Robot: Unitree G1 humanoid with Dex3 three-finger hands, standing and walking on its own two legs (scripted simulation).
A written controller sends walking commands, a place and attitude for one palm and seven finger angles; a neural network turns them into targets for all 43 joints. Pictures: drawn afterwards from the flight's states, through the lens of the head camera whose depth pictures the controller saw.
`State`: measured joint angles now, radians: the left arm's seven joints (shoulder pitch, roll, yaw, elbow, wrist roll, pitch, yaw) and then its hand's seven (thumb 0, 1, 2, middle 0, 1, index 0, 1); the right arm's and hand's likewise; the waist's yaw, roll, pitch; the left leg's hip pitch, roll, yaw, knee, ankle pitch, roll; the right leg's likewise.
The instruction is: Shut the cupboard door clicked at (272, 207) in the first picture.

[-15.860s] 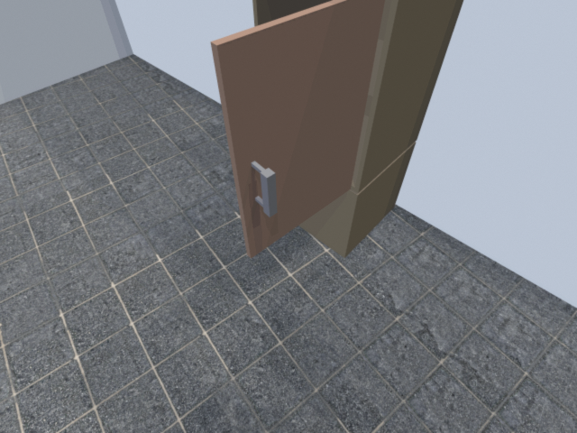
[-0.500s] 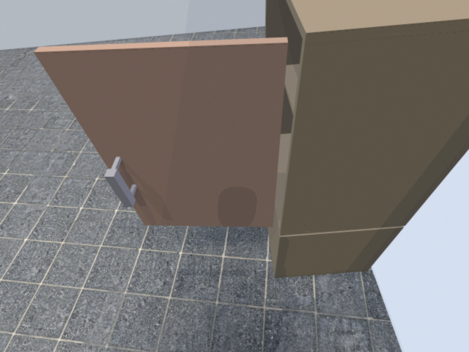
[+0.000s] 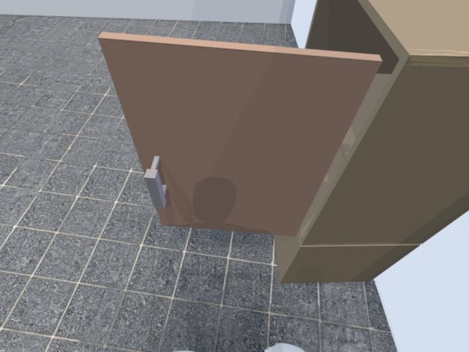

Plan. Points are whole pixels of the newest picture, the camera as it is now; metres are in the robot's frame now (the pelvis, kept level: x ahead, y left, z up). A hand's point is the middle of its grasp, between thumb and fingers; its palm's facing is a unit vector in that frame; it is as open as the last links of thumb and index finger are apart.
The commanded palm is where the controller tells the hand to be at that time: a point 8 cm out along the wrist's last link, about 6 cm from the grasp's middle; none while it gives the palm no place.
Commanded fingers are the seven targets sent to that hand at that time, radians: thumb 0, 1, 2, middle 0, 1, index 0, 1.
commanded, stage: come to a stop and stand still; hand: left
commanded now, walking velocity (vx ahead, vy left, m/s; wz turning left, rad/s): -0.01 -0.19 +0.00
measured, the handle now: (158, 183) +0.45 +0.22 -0.07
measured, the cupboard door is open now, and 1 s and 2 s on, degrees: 84 84 84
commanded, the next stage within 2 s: look again from close up in 0.84 s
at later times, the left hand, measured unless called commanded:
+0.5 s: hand out of the picture +0.03 +0.17 -0.16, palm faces +0.00 -0.98 -0.20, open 7.2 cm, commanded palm none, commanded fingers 0.00 0.90 0.90 -0.20 -0.30 -0.20 -0.30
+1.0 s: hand out of the picture +0.01 +0.16 -0.17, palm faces +0.00 -0.98 -0.18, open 7.4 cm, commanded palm none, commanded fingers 0.00 0.90 0.90 -0.20 -0.30 -0.20 -0.30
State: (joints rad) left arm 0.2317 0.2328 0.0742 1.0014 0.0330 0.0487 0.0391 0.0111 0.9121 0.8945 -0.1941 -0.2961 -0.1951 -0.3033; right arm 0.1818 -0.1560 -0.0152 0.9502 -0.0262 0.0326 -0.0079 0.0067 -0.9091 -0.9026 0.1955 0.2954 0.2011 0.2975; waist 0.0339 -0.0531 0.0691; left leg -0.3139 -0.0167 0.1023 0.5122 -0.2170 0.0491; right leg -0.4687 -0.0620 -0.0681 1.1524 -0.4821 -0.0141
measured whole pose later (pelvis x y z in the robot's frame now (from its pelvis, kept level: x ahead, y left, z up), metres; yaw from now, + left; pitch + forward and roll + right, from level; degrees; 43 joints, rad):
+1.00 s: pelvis +0.02 +0.00 +0.00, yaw -1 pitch -2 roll +0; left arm 0.35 0.11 -0.02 1.09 0.02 -0.03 0.05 0.01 0.91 0.89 -0.20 -0.30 -0.20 -0.30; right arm 0.29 -0.15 0.00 1.08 -0.01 -0.01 -0.03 0.02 -0.94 -0.90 0.19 0.30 0.20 0.30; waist -0.01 0.02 0.00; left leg -0.20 0.01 0.04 0.52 -0.28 0.01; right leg -0.14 0.06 -0.06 0.47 -0.30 -0.08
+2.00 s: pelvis -0.03 +0.03 -0.09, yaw +0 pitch +12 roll +0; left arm 0.42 0.15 0.06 0.21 -0.18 -0.56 -0.23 0.01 0.91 0.89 -0.41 -0.53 -0.41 -0.54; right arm 0.17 -0.25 -0.06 0.51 0.01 -0.23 0.04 0.02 -0.91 -0.90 0.20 0.30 0.20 0.30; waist 0.00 -0.10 -0.14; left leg -0.88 -0.04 0.05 1.16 -0.49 0.06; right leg -0.88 0.01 -0.08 1.16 -0.50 -0.07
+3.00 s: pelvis -0.02 +0.04 -0.11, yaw +0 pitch +18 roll -3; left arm 0.39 0.23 0.08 0.04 -0.25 -0.41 -0.25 0.02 0.90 0.90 -1.26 -1.46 -1.27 -1.47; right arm 0.20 -0.22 0.03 0.47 0.03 -0.15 -0.04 0.02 -0.90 -0.90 0.20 0.30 0.21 0.30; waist 0.02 0.03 -0.18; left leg -1.07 -0.02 0.01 1.30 -0.56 0.07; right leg -1.02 0.03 -0.13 1.24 -0.54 -0.06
